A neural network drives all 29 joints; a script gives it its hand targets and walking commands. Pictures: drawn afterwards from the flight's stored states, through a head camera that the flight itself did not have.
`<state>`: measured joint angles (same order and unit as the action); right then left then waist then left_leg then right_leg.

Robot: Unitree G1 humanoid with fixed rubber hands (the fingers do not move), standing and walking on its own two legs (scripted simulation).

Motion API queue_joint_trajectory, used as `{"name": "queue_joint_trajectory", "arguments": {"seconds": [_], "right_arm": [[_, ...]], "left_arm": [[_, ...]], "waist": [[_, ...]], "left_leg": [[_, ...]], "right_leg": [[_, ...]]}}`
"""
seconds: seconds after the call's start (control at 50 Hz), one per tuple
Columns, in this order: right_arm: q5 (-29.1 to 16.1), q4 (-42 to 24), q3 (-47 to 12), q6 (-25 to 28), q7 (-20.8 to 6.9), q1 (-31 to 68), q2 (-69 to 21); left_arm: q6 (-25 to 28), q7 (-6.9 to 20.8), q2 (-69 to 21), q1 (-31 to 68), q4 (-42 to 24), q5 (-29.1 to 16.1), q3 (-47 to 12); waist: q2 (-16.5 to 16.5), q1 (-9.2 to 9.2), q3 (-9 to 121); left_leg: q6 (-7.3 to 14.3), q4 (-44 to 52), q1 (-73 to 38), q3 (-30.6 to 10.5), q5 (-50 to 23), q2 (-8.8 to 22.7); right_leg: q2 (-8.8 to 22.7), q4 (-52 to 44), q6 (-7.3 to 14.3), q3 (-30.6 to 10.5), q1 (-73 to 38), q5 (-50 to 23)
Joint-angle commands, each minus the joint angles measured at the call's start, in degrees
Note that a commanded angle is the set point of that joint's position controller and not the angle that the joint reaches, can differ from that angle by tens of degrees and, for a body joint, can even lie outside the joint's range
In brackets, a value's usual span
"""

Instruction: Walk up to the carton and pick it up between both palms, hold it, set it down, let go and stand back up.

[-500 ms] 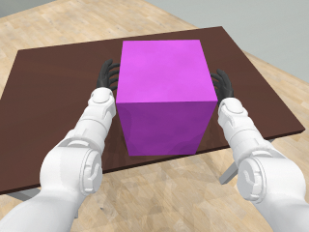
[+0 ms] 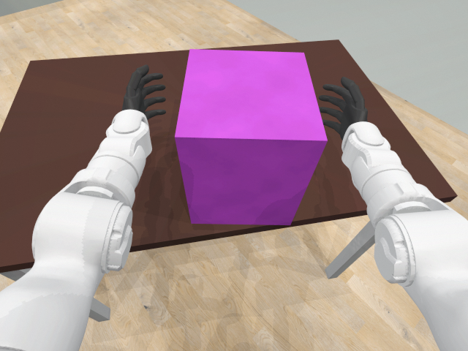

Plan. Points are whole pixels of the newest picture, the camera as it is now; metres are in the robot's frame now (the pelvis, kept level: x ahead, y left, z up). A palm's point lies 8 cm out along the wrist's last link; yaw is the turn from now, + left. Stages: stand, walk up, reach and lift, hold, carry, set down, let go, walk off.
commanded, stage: set down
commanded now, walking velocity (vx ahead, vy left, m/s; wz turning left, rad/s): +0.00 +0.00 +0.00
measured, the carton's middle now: (243, 143) +0.49 +0.01 +0.06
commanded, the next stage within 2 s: none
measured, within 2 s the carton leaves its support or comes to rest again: neither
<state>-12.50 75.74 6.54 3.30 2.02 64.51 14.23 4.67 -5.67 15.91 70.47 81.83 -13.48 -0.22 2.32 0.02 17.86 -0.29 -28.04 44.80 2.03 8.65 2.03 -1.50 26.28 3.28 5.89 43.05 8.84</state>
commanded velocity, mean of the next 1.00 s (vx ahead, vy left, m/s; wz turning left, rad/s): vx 0.00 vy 0.00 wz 0.00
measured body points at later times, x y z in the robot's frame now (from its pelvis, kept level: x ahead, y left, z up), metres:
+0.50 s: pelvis +0.00 +0.00 +0.01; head +0.03 +0.01 +0.46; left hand +0.48 +0.21 +0.21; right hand +0.49 -0.19 +0.22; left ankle +0.02 +0.12 -0.73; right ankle +0.01 -0.08 -0.73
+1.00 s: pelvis +0.00 +0.00 +0.02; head +0.03 +0.00 +0.47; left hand +0.46 +0.20 +0.18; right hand +0.46 -0.20 +0.18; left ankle +0.02 +0.12 -0.73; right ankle +0.01 -0.08 -0.73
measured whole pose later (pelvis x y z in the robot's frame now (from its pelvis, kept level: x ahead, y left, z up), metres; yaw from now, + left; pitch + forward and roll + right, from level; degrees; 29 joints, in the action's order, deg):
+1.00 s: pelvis +0.00 +0.00 +0.02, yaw -1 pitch +11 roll +0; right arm -23.0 56.8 -4.7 -12.0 3.1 55.9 21.1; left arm -18.2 -4.4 17.4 56.1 53.4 -11.6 4.1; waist 0.1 1.4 9.3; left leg -0.3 -22.1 24.7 3.1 8.3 1.9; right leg -2.3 21.0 3.0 3.0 24.0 8.1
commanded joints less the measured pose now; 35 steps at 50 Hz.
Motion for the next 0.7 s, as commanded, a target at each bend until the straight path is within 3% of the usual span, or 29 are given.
{"name": "queue_joint_trajectory", "arguments": {"seconds": [0.0,0.06,0.12,0.24,0.28,0.36,0.44,0.54,0.68], "right_arm": [[-3.0,-14.9,0.6,1.0,0.2,35.6,17.0],[-6.2,-15.2,-1.1,-2.1,-0.5,38.3,19.1],[-9.1,-15.1,-3.5,-5.6,-1.4,40.5,19.9],[-11.6,-9.8,-8.1,-11.8,-3.0,41.8,17.7],[-11.3,-8.5,-8.9,-12.7,-3.2,40.9,16.8],[-10.4,-8.3,-8.9,-12.7,-2.7,37.6,16.1],[-9.8,-11.8,-7.6,-11.8,-1.7,36.1,16.8],[-10.6,-18.3,-5.7,-11.8,-0.6,36.4,19.6],[-11.0,-23.9,-5.9,-13.3,0.3,33.2,20.4]], "left_arm": [[-0.5,-0.8,9.9,34.8,-15.2,-1.6,-1.4],[-4.7,-1.4,10.1,36.6,-17.5,-3.9,-3.6],[-8.6,-1.9,10.6,37.0,-18.3,-5.6,-5.1],[-12.0,-1.4,11.7,35.4,-11.9,-7.7,-7.0],[-11.6,-0.8,12.3,34.1,-10.1,-8.0,-7.2],[-11.0,0.6,12.4,30.9,-10.8,-6.3,-5.9],[-11.4,1.0,12.5,29.9,-16.9,-3.9,-3.4],[-14.8,-0.6,12.8,31.5,-28.3,-3.0,-1.8],[-20.3,-1.0,12.1,26.1,-35.5,-1.5,1.2]], "waist": [[-6.3,-0.49,49.1],[-7.6,0.01,47.3],[-6.7,1.13,43.9],[-1.5,2.45,31.1],[0.4,2.07,28.8],[1.6,0.75,27.3],[-0.9,0.19,29.5],[-5.2,-0.25,36.0],[-5.5,0.64,34.7]], "left_leg": [[-3.2,-1.5,-23.1,-0.9,-19.2,-1.2],[-3.5,-2.2,-28.1,-1.6,-20.2,-0.6],[-3.0,-1.7,-29.2,-2.0,-17.8,-0.4],[-0.1,2.4,-20.1,-2.0,-5.8,-0.8],[0.7,3.4,-17.6,-2.0,-3.7,-1.1],[0.8,4.6,-17.9,-2.1,-5.6,-1.6],[-0.3,4.7,-22.3,-1.6,-10.0,-1.9],[-2.2,2.3,-31.5,-1.7,-16.9,-1.4],[-2.3,1.8,-35.6,-1.4,-19.0,-1.3]], "right_leg": [[-0.1,3.6,-4.2,-4.4,-32.3,-32.0],[-1.0,1.7,-3.6,-3.6,-27.7,-26.3],[-1.1,0.3,-3.2,-3.6,-26.2,-21.9],[0.7,-1.4,-3.6,-4.9,-29.7,-13.5],[1.4,-1.4,-3.9,-5.2,-31.7,-13.5],[1.8,-1.1,-4.5,-5.3,-35.2,-20.4],[1.1,-1.1,-4.7,-4.9,-36.4,-25.0],[-0.7,-1.7,-4.0,-3.9,-33.6,-26.2],[-1.4,-2.7,-4.0,-4.1,-33.9,-25.6]]}}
